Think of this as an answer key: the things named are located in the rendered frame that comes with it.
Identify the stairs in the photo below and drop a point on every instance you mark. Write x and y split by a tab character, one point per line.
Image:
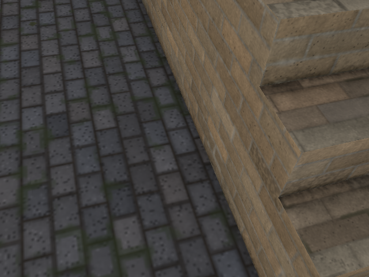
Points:
278	91

